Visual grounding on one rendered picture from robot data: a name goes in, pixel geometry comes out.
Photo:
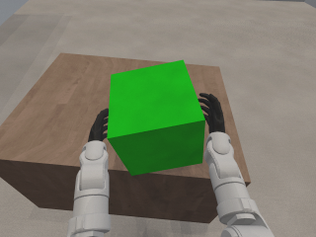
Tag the right robot forearm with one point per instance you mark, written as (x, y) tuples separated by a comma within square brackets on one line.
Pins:
[(234, 205)]

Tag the robot left hand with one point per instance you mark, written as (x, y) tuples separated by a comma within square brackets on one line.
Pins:
[(98, 128)]

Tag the robot right hand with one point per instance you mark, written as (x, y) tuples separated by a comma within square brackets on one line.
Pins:
[(214, 117)]

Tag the pedestal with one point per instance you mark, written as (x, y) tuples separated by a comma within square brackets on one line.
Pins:
[(42, 138)]

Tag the right robot upper arm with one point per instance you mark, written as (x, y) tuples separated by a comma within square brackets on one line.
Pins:
[(246, 231)]

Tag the carton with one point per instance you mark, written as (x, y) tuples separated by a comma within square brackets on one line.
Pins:
[(155, 121)]

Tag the left robot forearm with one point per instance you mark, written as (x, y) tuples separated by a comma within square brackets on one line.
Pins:
[(90, 217)]

